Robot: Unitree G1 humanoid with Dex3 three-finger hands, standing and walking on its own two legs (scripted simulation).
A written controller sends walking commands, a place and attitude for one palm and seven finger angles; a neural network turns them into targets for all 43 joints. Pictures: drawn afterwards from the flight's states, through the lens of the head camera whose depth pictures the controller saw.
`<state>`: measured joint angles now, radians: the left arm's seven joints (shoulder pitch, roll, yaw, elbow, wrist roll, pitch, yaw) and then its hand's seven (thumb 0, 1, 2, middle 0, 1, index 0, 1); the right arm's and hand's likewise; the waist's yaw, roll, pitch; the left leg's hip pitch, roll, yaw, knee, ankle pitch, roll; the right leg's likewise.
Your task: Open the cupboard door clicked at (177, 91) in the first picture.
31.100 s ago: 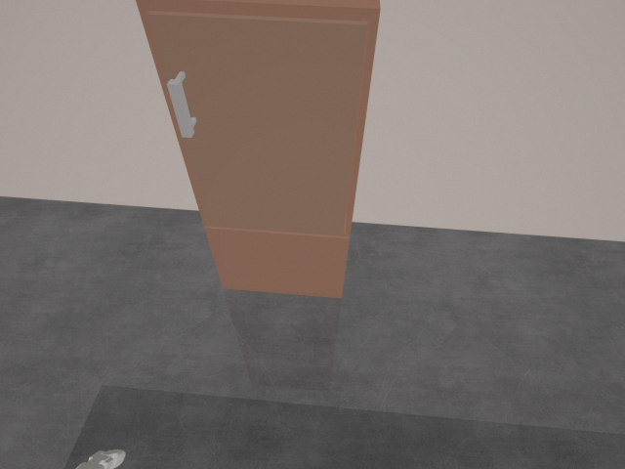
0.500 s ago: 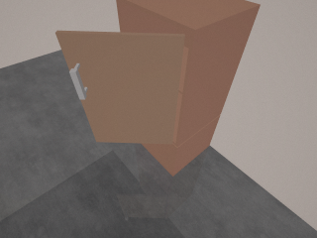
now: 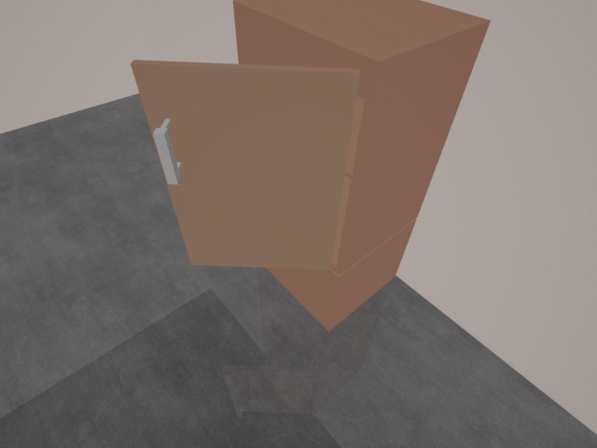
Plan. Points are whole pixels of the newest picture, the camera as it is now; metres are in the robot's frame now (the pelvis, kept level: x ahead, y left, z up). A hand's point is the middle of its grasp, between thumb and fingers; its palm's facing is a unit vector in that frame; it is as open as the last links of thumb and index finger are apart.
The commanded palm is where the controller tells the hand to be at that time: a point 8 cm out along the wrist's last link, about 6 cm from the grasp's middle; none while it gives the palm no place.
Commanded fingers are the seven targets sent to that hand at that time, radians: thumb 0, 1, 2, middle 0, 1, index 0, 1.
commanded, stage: shuffle to correct the standing spot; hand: left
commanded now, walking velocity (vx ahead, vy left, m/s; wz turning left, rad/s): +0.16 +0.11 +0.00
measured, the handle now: (170, 151) +0.65 +0.31 +0.03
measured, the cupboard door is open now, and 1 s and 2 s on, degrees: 48 48 48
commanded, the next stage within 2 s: come to a stop and stand still in 0.56 s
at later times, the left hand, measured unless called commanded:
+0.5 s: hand out of the picture +0.07 +0.21 -0.18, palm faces -0.03 -0.99 -0.16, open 7.3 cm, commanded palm none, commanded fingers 0.00 0.90 0.90 -0.20 -0.30 -0.20 -0.30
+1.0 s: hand out of the picture +0.16 +0.29 -0.20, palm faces +0.08 -0.98 -0.18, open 7.3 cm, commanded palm none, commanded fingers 0.00 0.90 0.90 -0.20 -0.30 -0.20 -0.30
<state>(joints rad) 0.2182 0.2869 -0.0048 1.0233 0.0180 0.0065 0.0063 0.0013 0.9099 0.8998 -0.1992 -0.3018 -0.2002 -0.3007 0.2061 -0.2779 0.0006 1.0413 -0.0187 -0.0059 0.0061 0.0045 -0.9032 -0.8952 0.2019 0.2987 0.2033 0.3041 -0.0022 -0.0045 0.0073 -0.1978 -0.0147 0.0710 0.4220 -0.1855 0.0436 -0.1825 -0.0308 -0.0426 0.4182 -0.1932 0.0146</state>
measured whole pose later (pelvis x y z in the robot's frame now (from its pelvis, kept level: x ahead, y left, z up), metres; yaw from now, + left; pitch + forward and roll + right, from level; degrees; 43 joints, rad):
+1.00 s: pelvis +0.13 +0.10 -0.02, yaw +1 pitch -2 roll -1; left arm 0.26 0.20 0.06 0.98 0.02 0.06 0.03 0.00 0.93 0.90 -0.20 -0.30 -0.20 -0.30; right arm 0.19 -0.16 -0.04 0.95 -0.02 -0.01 -0.02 0.00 -0.91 -0.90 0.20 0.30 0.20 0.30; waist 0.01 -0.05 0.07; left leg -0.35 0.05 0.08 0.66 -0.28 0.03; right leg -0.33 -0.07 -0.05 0.82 -0.47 0.03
